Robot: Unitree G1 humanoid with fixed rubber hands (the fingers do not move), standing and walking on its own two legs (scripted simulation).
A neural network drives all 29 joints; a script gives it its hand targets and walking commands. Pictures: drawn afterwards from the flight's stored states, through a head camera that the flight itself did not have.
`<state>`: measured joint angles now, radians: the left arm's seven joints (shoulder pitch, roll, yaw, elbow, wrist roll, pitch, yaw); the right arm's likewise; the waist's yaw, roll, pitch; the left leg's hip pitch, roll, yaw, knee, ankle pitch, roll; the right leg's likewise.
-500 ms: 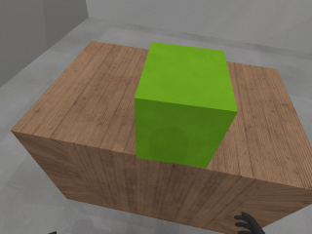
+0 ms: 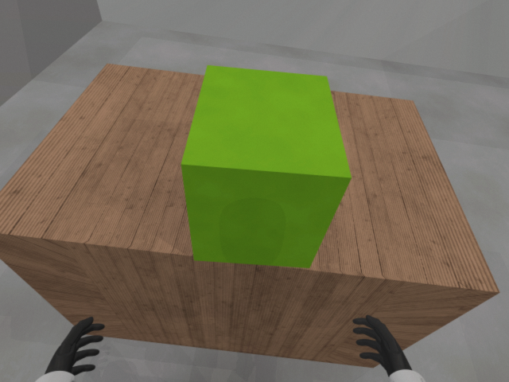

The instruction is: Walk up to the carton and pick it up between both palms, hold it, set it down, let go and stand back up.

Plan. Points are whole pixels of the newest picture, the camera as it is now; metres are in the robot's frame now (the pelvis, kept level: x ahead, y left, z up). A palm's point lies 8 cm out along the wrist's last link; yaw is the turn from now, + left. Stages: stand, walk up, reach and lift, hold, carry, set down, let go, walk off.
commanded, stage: reach and lift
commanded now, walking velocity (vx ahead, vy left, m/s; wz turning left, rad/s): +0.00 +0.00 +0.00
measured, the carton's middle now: (259, 169) +0.49 -0.01 +0.05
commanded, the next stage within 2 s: none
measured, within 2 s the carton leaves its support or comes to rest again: neither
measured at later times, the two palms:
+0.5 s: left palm (88, 360) +0.17 +0.24 -0.05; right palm (389, 343) +0.20 -0.22 -0.03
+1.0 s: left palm (95, 332) +0.20 +0.22 +0.00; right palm (404, 331) +0.20 -0.22 +0.01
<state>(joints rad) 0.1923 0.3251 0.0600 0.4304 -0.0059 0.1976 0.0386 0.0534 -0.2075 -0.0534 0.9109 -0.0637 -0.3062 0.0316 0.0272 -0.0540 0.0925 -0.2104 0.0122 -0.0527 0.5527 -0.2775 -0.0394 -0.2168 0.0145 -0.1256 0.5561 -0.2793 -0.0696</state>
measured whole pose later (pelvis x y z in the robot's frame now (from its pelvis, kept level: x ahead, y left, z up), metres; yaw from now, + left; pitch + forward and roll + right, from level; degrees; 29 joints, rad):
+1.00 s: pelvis +0.01 +0.02 +0.02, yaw -4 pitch -3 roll +0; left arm 0.31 0.12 -0.02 0.20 -0.07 -0.07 0.15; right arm 0.21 -0.27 -0.02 0.51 0.23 -0.29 0.13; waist 0.07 -0.06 0.02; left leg -0.08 0.02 0.02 0.34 -0.20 -0.01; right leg -0.10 0.03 -0.05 0.32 -0.16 -0.05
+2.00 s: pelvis +0.02 +0.02 +0.02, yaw -6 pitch -2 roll +0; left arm -0.10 0.13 0.15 -0.09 -0.11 0.49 0.10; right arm -0.20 -0.43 0.01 0.28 0.39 0.16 0.05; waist 0.05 -0.01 0.03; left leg -0.07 0.03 0.05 0.28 -0.18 -0.01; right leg -0.11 0.04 -0.02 0.28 -0.13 -0.04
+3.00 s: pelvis +0.01 +0.02 +0.02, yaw -4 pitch +6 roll +0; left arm -0.80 0.28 0.14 0.39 -0.16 0.65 0.14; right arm -1.01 -0.53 0.10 0.88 0.51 0.33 0.07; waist 0.06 -0.01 -0.06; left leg -0.27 0.02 0.01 0.34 -0.17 -0.01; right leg -0.28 0.04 -0.06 0.29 -0.12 -0.04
